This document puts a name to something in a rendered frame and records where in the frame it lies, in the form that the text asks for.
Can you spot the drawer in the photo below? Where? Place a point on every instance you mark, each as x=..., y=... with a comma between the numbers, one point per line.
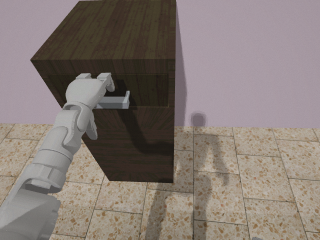
x=146, y=89

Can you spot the robot left hand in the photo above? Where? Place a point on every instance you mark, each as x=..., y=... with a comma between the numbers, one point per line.
x=89, y=91

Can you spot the robot left upper arm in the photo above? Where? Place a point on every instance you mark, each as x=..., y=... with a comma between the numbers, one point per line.
x=30, y=216

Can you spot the left robot forearm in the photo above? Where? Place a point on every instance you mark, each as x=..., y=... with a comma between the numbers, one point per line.
x=47, y=172

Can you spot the handle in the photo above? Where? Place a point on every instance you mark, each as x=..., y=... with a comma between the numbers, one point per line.
x=114, y=102

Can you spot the cabinet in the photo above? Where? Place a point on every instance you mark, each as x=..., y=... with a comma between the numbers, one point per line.
x=121, y=37

